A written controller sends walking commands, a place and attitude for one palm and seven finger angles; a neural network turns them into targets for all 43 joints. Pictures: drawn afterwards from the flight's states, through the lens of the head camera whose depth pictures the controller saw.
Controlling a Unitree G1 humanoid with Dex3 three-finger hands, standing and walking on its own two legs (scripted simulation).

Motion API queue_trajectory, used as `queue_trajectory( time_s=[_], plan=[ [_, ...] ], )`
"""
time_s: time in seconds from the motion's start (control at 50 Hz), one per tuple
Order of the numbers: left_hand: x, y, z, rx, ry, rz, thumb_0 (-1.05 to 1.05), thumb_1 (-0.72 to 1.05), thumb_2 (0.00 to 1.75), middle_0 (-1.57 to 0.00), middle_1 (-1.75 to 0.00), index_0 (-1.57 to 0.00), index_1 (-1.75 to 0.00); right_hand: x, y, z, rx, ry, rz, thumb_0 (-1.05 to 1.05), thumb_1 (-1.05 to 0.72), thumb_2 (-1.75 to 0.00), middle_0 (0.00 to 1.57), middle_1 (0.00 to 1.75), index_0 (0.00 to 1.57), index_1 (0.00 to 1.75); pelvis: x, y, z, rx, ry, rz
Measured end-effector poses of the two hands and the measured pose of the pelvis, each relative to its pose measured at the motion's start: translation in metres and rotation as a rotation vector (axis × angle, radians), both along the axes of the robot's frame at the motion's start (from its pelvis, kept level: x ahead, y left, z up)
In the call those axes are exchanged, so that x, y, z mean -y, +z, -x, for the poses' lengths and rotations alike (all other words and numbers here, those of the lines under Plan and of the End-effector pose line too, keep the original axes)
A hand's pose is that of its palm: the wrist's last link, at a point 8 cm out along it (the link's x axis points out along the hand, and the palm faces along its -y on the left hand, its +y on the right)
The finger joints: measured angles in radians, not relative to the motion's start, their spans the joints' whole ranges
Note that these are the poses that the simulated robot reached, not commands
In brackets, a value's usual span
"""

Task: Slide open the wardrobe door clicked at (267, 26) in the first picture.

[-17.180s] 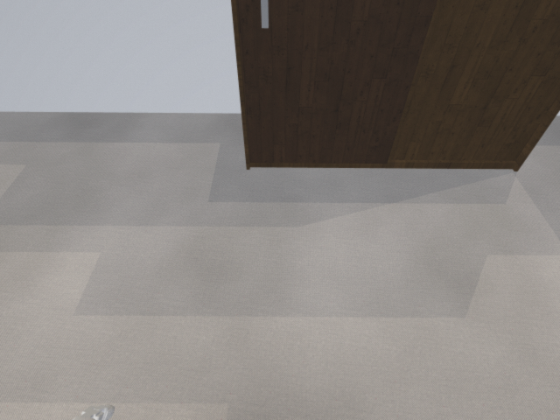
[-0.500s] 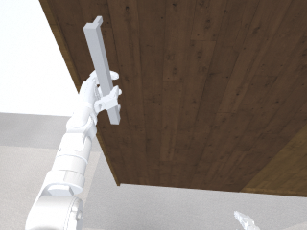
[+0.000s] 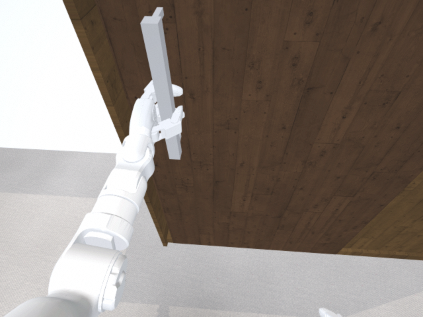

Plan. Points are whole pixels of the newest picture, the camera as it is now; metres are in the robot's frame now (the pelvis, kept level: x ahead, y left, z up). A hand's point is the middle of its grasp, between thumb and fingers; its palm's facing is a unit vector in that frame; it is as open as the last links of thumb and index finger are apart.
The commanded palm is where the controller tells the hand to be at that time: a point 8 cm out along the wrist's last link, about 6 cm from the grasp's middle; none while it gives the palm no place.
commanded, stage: step sideways, sliding the door along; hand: left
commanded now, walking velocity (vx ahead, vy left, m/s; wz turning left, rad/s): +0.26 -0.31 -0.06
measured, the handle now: (168, 96) +0.49 +0.11 +0.16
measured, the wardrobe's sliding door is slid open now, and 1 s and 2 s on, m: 0.03 0.12 0.44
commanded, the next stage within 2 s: none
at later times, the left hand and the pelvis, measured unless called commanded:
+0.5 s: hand (190, 122) +0.44 +0.07 +0.14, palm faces +0.07 -0.99 -0.09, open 6.1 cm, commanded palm +0.42 +0.09 +0.15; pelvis +0.02 -0.06 +0.00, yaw -2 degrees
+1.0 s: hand (226, 122) +0.44 +0.00 +0.14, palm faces +0.31 -0.95 -0.09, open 6.4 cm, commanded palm +0.41 -0.03 +0.15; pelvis +0.08 -0.22 -0.01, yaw +6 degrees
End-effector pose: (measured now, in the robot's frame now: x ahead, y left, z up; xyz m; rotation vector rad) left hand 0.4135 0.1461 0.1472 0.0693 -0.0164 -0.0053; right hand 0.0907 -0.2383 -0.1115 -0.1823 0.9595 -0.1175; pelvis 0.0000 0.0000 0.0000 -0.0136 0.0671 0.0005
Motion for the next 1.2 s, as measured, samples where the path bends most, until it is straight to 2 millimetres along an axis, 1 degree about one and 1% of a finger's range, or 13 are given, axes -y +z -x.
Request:
queue_trajectory(
  time_s=[0.14,0.24,0.3,0.36,0.46,0.6,0.68,0.74,0.8,0.92,1.04,1.14,1.2],
  plan=[
    [0.010,0.000,-0.001,0.025,0.004,-0.048,-0.04,0.65,0.80,-0.41,-1.40,-0.29,-1.40,0.013,-0.002,-0.002,0.021,-0.106,0.033,0.01,-0.90,-0.90,0.20,0.30,0.20,0.30,0.011,-0.003,0.003,0.057,-0.048,-0.015],
    [0.019,0.000,0.001,0.016,0.044,-0.060,-0.05,0.66,0.83,-0.42,-1.39,-0.27,-1.40,0.027,-0.012,-0.011,-0.016,-0.098,0.023,0.01,-0.90,-0.90,0.20,0.30,0.20,0.30,0.029,-0.005,-0.003,0.086,-0.012,0.012],
    [0.023,0.000,0.001,0.017,0.052,-0.040,-0.03,0.66,0.84,-0.43,-1.39,-0.27,-1.40,0.036,-0.008,-0.019,-0.060,-0.060,0.047,0.01,-0.90,-0.90,0.20,0.30,0.20,0.30,0.037,0.000,-0.009,0.099,0.007,-0.008],
    [0.025,-0.001,0.000,0.036,0.048,-0.029,-0.04,0.66,0.85,-0.43,-1.39,-0.28,-1.40,0.044,-0.001,-0.033,-0.071,-0.017,0.078,0.01,-0.90,-0.90,0.20,0.30,0.20,0.30,0.043,0.005,-0.016,0.099,0.008,-0.040],
    [0.026,-0.006,-0.002,0.106,0.047,-0.016,-0.05,0.66,0.86,-0.45,-1.40,-0.29,-1.40,0.057,0.001,-0.067,0.016,-0.039,0.074,0.01,-0.90,-0.90,0.20,0.30,0.20,0.30,0.050,-0.004,-0.019,0.112,-0.035,-0.019],
    [0.036,-0.004,0.002,0.084,0.149,-0.026,-0.04,0.69,0.85,-0.45,-1.40,-0.24,-1.40,0.067,0.008,-0.098,0.039,0.032,0.000,0.01,-0.90,-0.90,0.20,0.30,0.20,0.30,0.096,0.002,-0.023,0.131,-0.011,0.031],
    [0.045,-0.005,0.004,0.119,0.233,-0.033,-0.03,0.70,0.85,-0.44,-1.40,-0.22,-1.40,0.084,-0.006,-0.122,0.064,0.107,-0.026,0.01,-0.90,-0.90,0.20,0.30,0.20,0.30,0.134,-0.016,-0.039,0.125,0.034,0.020],
    [0.053,-0.006,0.005,0.137,0.274,-0.030,-0.02,0.69,0.85,-0.44,-1.40,-0.21,-1.40,0.100,-0.012,-0.142,0.075,0.135,0.007,0.01,-0.90,-0.90,0.20,0.30,0.20,0.30,0.143,-0.020,-0.043,0.124,0.081,0.036],
    [0.060,-0.007,0.005,0.153,0.259,-0.024,-0.02,0.70,0.83,-0.44,-1.40,-0.22,-1.40,0.115,-0.007,-0.156,0.080,0.135,0.039,0.01,-0.90,-0.90,0.20,0.30,0.20,0.30,0.150,-0.018,-0.048,0.123,0.077,0.022],
    [0.083,-0.007,0.006,0.157,0.266,-0.029,-0.01,0.70,0.82,-0.45,-1.40,-0.23,-1.40,0.135,0.009,-0.179,0.085,0.214,-0.023,0.01,-0.90,-0.90,0.20,0.30,0.20,0.30,0.187,-0.001,-0.060,0.113,0.084,0.032],
    [0.116,-0.008,0.007,0.176,0.336,-0.067,-0.03,0.67,0.84,-0.45,-1.40,-0.22,-1.40,0.159,-0.001,-0.211,0.140,0.264,-0.094,0.01,-0.90,-0.90,0.20,0.30,0.20,0.30,0.232,-0.008,-0.082,0.118,0.116,0.014],
    [0.149,-0.007,0.009,0.169,0.323,-0.032,-0.01,0.69,0.83,-0.45,-1.40,-0.22,-1.40,0.180,0.010,-0.229,0.162,0.241,-0.056,0.01,-0.90,-0.90,0.20,0.30,0.20,0.30,0.244,0.005,-0.085,0.082,0.131,-0.017],
    [0.168,-0.008,0.010,0.187,0.274,-0.006,0.00,0.70,0.81,-0.45,-1.40,-0.21,-1.39,0.190,0.018,-0.235,0.169,0.249,-0.029,0.01,-0.90,-0.90,0.20,0.30,0.20,0.30,0.249,0.005,-0.087,0.086,0.126,0.013]
  ],
)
